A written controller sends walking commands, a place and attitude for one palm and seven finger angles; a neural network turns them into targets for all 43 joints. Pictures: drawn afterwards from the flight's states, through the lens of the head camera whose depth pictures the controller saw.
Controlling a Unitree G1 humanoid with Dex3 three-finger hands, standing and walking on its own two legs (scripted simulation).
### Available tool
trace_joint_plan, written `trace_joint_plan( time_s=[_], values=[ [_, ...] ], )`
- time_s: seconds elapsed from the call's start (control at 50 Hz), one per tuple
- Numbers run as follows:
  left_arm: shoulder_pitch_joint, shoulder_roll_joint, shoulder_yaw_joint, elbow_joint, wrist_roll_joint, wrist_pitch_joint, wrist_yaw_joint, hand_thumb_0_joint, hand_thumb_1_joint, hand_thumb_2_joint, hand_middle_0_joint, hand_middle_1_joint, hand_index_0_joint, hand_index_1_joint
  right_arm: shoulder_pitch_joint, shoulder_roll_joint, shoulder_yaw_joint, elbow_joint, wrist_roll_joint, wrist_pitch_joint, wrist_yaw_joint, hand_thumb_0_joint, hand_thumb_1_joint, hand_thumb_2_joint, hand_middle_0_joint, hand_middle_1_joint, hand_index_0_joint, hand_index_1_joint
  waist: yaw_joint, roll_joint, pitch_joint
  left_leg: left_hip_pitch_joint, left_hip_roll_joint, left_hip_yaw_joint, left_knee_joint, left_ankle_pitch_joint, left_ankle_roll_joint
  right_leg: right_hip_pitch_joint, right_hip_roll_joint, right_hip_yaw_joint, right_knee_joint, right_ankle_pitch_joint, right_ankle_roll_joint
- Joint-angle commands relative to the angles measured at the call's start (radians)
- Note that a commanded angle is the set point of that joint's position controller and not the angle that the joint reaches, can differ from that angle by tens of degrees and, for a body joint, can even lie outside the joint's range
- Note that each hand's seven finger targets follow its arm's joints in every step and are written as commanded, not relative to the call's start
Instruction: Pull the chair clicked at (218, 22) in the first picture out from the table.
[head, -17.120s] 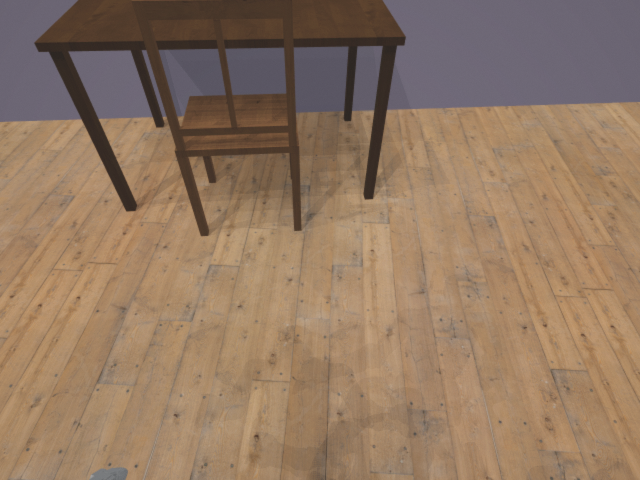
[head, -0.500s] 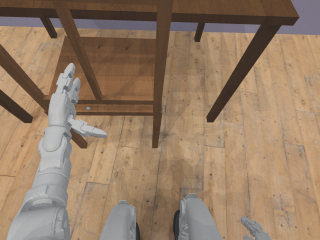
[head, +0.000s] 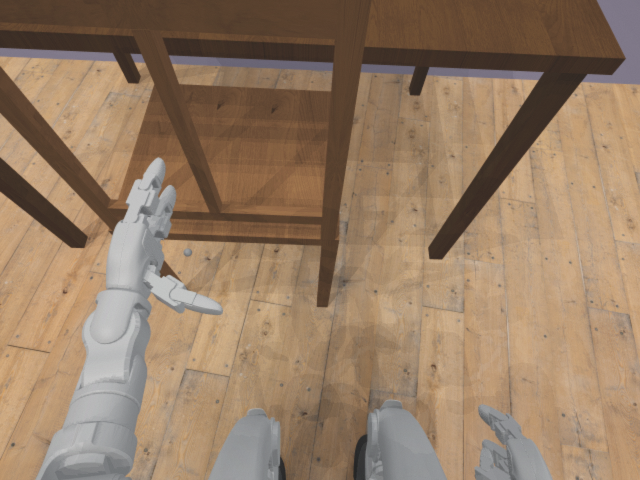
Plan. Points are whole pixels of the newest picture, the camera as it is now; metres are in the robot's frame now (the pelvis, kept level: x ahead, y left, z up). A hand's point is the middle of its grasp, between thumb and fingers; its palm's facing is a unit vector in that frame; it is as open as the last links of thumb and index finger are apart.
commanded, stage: aim the fingers beside a spindle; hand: left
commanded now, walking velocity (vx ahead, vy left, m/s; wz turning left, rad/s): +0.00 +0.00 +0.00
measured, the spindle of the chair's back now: (190, 142) +0.53 +0.19 +0.03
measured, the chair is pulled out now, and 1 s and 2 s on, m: -0.02 -0.02 -0.02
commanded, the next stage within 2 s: push the fingers through the gap in 1.00 s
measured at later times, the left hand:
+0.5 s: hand (177, 273) +0.35 +0.18 +0.02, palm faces -0.03 -1.00 -0.04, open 16.9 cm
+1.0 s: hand (180, 268) +0.36 +0.18 +0.01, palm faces -0.03 -1.00 -0.04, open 16.9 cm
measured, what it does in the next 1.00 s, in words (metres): stands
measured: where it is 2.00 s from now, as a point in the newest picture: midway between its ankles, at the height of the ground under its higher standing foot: outside the picture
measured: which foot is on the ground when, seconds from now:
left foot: down 0.00-1.00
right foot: down 0.00-1.00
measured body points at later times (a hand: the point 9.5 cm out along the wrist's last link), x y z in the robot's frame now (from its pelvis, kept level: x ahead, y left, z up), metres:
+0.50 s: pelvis -0.01 -0.01 +0.00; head +0.11 +0.00 +0.43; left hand +0.35 +0.23 +0.02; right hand +0.13 -0.26 -0.11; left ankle +0.00 +0.10 -0.63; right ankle +0.04 -0.13 -0.63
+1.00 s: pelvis -0.01 +0.00 -0.01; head +0.11 +0.01 +0.43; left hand +0.35 +0.23 +0.02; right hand +0.12 -0.25 -0.11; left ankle +0.00 +0.10 -0.63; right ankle +0.04 -0.13 -0.63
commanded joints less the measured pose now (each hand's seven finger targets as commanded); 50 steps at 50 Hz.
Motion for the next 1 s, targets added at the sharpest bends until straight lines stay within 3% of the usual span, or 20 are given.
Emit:
trace_joint_plan(
  time_s=[0.0, 0.06, 0.08, 0.14, 0.22, 0.28, 0.3, 0.36, 0.42, 0.46, 0.5, 0.58, 0.6, 0.72, 0.74, 0.82, 0.86, 0.9, 0.94, 0.98],
  values=[
    [-0.22, 0.134, 0.024, -0.228, -0.021, -0.065, -0.013, 0.0, -0.5, 0.3, -0.06, -0.08, -0.06, -0.08, 0.075, -0.15, -0.059, -0.087, 0.007, -0.04, -0.014, 0.0, -0.9, -0.9, 0.2, 0.3, 0.2, 0.3, -0.02, 0.039, -0.449, 0.259, -0.028, -0.065, -0.159, 0.454, -0.025, 0.298, 0.05, 0.05, -0.104, 0.309, -0.033],
    [-0.201, 0.173, 0.06, -0.22, -0.025, -0.062, -0.016, 0.0, -0.5, 0.3, -0.06, -0.08, -0.06, -0.08, 0.072, -0.156, -0.059, -0.09, 0.009, -0.044, -0.019, 0.0, -0.9, -0.9, 0.2, 0.3, 0.2, 0.3, -0.019, 0.001, -0.439, 0.215, -0.033, -0.058, -0.152, 0.415, -0.018, 0.323, 0.051, 0.056, -0.109, 0.305, -0.033],
    [-0.212, 0.179, 0.064, -0.242, -0.025, -0.067, -0.017, 0.0, -0.5, 0.3, -0.06, -0.08, -0.06, -0.08, 0.071, -0.154, -0.057, -0.09, 0.009, -0.046, -0.019, 0.0, -0.9, -0.9, 0.2, 0.3, 0.2, 0.3, -0.012, 0.021, -0.448, 0.22, -0.035, -0.058, -0.156, 0.415, -0.02, 0.33, 0.049, 0.06, -0.109, 0.306, -0.033],
    [-0.173, 0.159, 0.049, -0.252, -0.03, -0.069, -0.024, 0.0, -0.5, 0.3, -0.06, -0.08, -0.06, -0.08, 0.061, -0.15, -0.056, -0.097, 0.01, -0.054, -0.019, 0.0, -0.9, -0.9, 0.2, 0.3, 0.2, 0.3, -0.007, 0.021, -0.443, 0.217, -0.037, -0.054, -0.161, 0.398, -0.018, 0.344, 0.049, 0.063, -0.118, 0.295, -0.034],
    [-0.215, 0.164, 0.051, -0.229, -0.034, -0.067, -0.028, 0.0, -0.5, 0.3, -0.06, -0.08, -0.06, -0.08, 0.054, -0.154, -0.054, -0.088, 0.012, -0.061, -0.025, 0.0, -0.9, -0.9, 0.2, 0.3, 0.2, 0.3, -0.023, -0.01, -0.416, 0.173, -0.04, -0.051, -0.155, 0.322, -0.012, 0.33, 0.049, 0.068, -0.129, 0.237, -0.03],
    [-0.171, 0.194, 0.08, -0.255, -0.038, -0.072, -0.036, 0.0, -0.5, 0.3, -0.06, -0.08, -0.06, -0.08, 0.053, -0.154, -0.053, -0.099, 0.012, -0.069, -0.025, 0.0, -0.9, -0.9, 0.2, 0.3, 0.2, 0.3, 0.002, 0.035, -0.44, 0.195, -0.042, -0.05, -0.165, 0.345, -0.014, 0.352, 0.048, 0.07, -0.128, 0.25, -0.036],
    [-0.148, 0.18, 0.068, -0.265, -0.04, -0.071, -0.04, 0.0, -0.5, 0.3, -0.06, -0.08, -0.06, -0.08, 0.051, -0.153, -0.055, -0.1, 0.012, -0.07, -0.024, 0.0, -0.9, -0.9, 0.2, 0.3, 0.2, 0.3, 0.002, 0.04, -0.447, 0.213, -0.041, -0.051, -0.168, 0.355, -0.016, 0.348, 0.048, 0.068, -0.129, 0.254, -0.036],
    [-0.152, 0.176, 0.064, -0.232, -0.044, -0.066, -0.043, 0.0, -0.5, 0.3, -0.06, -0.08, -0.06, -0.08, 0.047, -0.156, -0.052, -0.099, 0.015, -0.074, -0.028, 0.0, -0.9, -0.9, 0.2, 0.3, 0.2, 0.3, -0.013, -0.006, -0.399, 0.168, -0.04, -0.053, -0.166, 0.302, -0.011, 0.327, 0.051, 0.067, -0.135, 0.207, -0.033],
    [-0.186, 0.16, 0.044, -0.261, -0.043, -0.069, -0.043, 0.0, -0.5, 0.3, -0.06, -0.08, -0.06, -0.08, 0.044, -0.155, -0.052, -0.098, 0.013, -0.083, -0.028, 0.0, -0.9, -0.9, 0.2, 0.3, 0.2, 0.3, -0.01, 0.032, -0.41, 0.185, -0.041, -0.054, -0.17, 0.284, -0.014, 0.313, 0.047, 0.067, -0.137, 0.179, -0.034],
    [-0.185, 0.191, 0.072, -0.237, -0.042, -0.071, -0.035, 0.0, -0.5, 0.3, -0.06, -0.08, -0.06, -0.08, 0.046, -0.163, -0.052, -0.094, 0.013, -0.085, -0.032, 0.0, -0.9, -0.9, 0.2, 0.3, 0.2, 0.3, -0.013, -0.003, -0.391, 0.164, -0.041, -0.06, -0.167, 0.272, -0.012, 0.303, 0.051, 0.064, -0.135, 0.164, -0.034],
    [-0.222, 0.173, 0.054, -0.226, -0.037, -0.073, -0.035, 0.0, -0.5, 0.3, -0.06, -0.08, -0.06, -0.08, 0.043, -0.16, -0.05, -0.088, 0.012, -0.088, -0.034, 0.0, -0.9, -0.9, 0.2, 0.3, 0.2, 0.3, -0.022, 0.004, -0.389, 0.159, -0.042, -0.057, -0.162, 0.247, -0.011, 0.286, 0.048, 0.067, -0.137, 0.14, -0.033],
    [-0.214, 0.21, 0.086, -0.233, -0.035, -0.08, -0.037, 0.0, -0.5, 0.3, -0.06, -0.08, -0.06, -0.08, 0.048, -0.164, -0.051, -0.089, 0.01, -0.092, -0.035, 0.0, -0.9, -0.9, 0.2, 0.3, 0.2, 0.3, -0.003, 0.036, -0.425, 0.183, -0.042, -0.062, -0.166, 0.287, -0.016, 0.294, 0.048, 0.064, -0.123, 0.169, -0.037],
    [-0.206, 0.164, 0.043, -0.249, -0.035, -0.078, -0.041, 0.0, -0.5, 0.3, -0.06, -0.08, -0.06, -0.08, 0.046, -0.158, -0.051, -0.094, 0.009, -0.094, -0.031, 0.0, -0.9, -0.9, 0.2, 0.3, 0.2, 0.3, -0.007, 0.055, -0.434, 0.214, -0.041, -0.064, -0.17, 0.313, -0.018, 0.289, 0.047, 0.059, -0.122, 0.184, -0.038],
    [-0.213, 0.177, 0.059, -0.21, -0.035, -0.056, -0.033, 0.0, -0.5, 0.3, -0.06, -0.08, -0.06, -0.08, 0.044, -0.163, -0.049, -0.095, 0.013, -0.087, -0.031, 0.0, -0.9, -0.9, 0.2, 0.3, 0.2, 0.3, -0.012, 0.007, -0.385, 0.163, -0.039, -0.067, -0.173, 0.254, -0.017, 0.267, 0.05, 0.057, -0.125, 0.135, -0.034],
    [-0.234, 0.161, 0.04, -0.228, -0.032, -0.06, -0.03, 0.0, -0.5, 0.3, -0.06, -0.08, -0.06, -0.08, 0.044, -0.162, -0.05, -0.094, 0.012, -0.088, -0.031, 0.0, -0.9, -0.9, 0.2, 0.3, 0.2, 0.3, -0.016, 0.034, -0.392, 0.187, -0.038, -0.071, -0.174, 0.265, -0.018, 0.25, 0.048, 0.053, -0.124, 0.136, -0.035],
    [-0.211, 0.182, 0.066, -0.246, -0.03, -0.066, -0.019, 0.0, -0.5, 0.3, -0.06, -0.08, -0.06, -0.08, 0.058, -0.161, -0.053, -0.094, 0.006, -0.09, -0.03, 0.0, -0.9, -0.9, 0.2, 0.3, 0.2, 0.3, -0.004, 0.018, -0.444, 0.215, -0.037, -0.074, -0.168, 0.327, -0.021, 0.278, 0.05, 0.051, -0.112, 0.186, -0.036],
    [-0.208, 0.175, 0.054, -0.236, -0.029, -0.064, -0.021, 0.0, -0.5, 0.3, -0.06, -0.08, -0.06, -0.08, 0.056, -0.162, -0.051, -0.095, 0.007, -0.089, -0.029, 0.0, -0.9, -0.9, 0.2, 0.3, 0.2, 0.3, -0.011, 0.031, -0.433, 0.212, -0.036, -0.075, -0.165, 0.329, -0.02, 0.259, 0.051, 0.049, -0.109, 0.184, -0.036],
    [-0.182, 0.159, 0.044, -0.252, -0.031, -0.063, -0.023, 0.0, -0.5, 0.3, -0.06, -0.08, -0.06, -0.08, 0.055, -0.159, -0.052, -0.099, 0.007, -0.086, -0.026, 0.0, -0.9, -0.9, 0.2, 0.3, 0.2, 0.3, -0.002, 0.037, -0.441, 0.227, -0.037, -0.074, -0.169, 0.344, -0.023, 0.271, 0.05, 0.05, -0.112, 0.196, -0.036],
    [-0.166, 0.161, 0.052, -0.22, -0.034, -0.052, -0.023, 0.0, -0.5, 0.3, -0.06, -0.08, -0.06, -0.08, 0.052, -0.16, -0.051, -0.099, 0.009, -0.08, -0.026, 0.0, -0.9, -0.9, 0.2, 0.3, 0.2, 0.3, -0.009, -0.005, -0.41, 0.187, -0.037, -0.067, -0.17, 0.315, -0.019, 0.284, 0.051, 0.052, -0.12, 0.189, -0.033],
    [-0.196, 0.172, 0.056, -0.232, -0.032, -0.055, -0.026, 0.0, -0.5, 0.3, -0.06, -0.08, -0.06, -0.08, 0.054, -0.161, -0.049, -0.095, 0.01, -0.079, -0.028, 0.0, -0.9, -0.9, 0.2, 0.3, 0.2, 0.3, -0.012, 0.008, -0.414, 0.187, -0.036, -0.069, -0.167, 0.314, -0.018, 0.27, 0.05, 0.051, -0.112, 0.184, -0.034]
  ],
)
